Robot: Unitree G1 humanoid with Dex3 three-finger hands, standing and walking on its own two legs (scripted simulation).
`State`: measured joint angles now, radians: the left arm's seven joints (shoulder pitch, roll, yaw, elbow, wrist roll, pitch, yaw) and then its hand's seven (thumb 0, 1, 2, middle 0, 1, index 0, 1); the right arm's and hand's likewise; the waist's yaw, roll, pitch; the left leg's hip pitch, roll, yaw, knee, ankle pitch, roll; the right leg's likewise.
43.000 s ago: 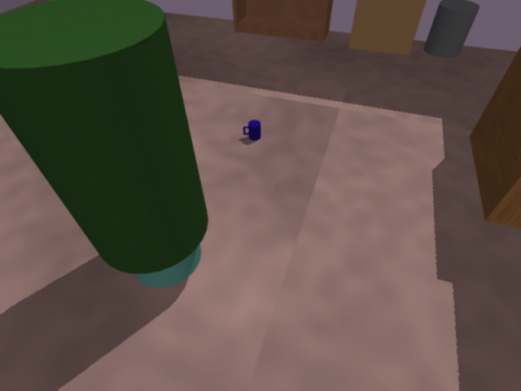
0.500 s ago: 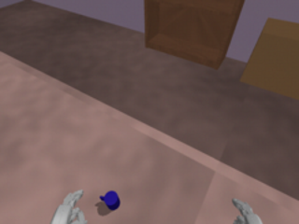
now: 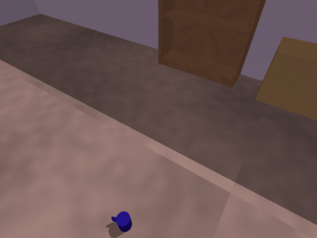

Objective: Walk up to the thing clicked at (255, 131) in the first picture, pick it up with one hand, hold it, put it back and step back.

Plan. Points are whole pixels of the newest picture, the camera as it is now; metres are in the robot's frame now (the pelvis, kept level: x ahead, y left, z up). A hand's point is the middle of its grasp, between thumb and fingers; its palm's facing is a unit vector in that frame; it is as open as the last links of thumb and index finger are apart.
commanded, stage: stand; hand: left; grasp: from above
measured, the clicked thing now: (121, 221) +0.40 +0.24 -0.72
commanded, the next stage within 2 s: step back in 1.94 s
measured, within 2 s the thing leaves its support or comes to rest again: neither
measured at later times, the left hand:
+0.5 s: hand out of the picture +0.03 +0.23 -0.16, palm faces +0.02 -0.94 -0.33, open 7.4 cm
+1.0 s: hand out of the picture +0.06 +0.22 -0.15, palm faces +0.01 -0.95 -0.33, open 7.4 cm
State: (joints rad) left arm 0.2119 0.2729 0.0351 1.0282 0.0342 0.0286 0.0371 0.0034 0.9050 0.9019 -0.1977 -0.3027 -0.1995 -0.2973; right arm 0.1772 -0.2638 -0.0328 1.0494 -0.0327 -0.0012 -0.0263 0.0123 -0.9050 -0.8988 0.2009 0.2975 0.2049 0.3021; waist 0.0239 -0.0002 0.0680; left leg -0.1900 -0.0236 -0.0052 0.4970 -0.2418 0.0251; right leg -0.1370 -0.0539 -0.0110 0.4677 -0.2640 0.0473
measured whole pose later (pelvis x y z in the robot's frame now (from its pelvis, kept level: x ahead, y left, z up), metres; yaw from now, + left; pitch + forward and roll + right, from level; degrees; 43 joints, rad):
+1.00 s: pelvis +0.00 -0.02 +0.01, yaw +0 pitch -4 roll +0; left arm 0.13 0.30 0.03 1.14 0.02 0.00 0.02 0.00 0.90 0.90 -0.20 -0.30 -0.20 -0.30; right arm 0.13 -0.31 -0.01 1.15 -0.02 0.00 -0.01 0.01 -0.91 -0.90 0.20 0.30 0.20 0.30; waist 0.00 0.01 0.07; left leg -0.12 0.01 -0.01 0.35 -0.16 -0.01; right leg -0.08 -0.02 -0.02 0.34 -0.19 0.02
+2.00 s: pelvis +0.01 -0.04 +0.01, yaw +0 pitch -2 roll +0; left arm 0.10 0.33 0.03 1.10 0.00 0.00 0.00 0.00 0.90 0.90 -0.20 -0.30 -0.20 -0.30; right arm 0.09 -0.35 -0.01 1.11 0.00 0.01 0.00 0.01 -0.91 -0.90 0.20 0.30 0.21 0.30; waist -0.01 0.02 0.08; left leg -0.16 0.03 -0.02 0.39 -0.20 -0.03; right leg -0.11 0.00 -0.03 0.38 -0.23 -0.01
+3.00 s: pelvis -0.21 +0.02 -0.02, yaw +1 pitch -3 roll +1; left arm 0.10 0.39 0.06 0.76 0.02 0.05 0.02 0.00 0.90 0.90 -0.20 -0.30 -0.20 -0.30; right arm 0.16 -0.39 -0.05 0.89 -0.02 0.03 -0.01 0.01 -0.91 -0.90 0.20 0.30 0.20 0.30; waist 0.01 -0.04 0.20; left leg -0.24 -0.07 -0.03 0.66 -0.37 0.02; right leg -0.41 -0.05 0.01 0.69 -0.23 0.00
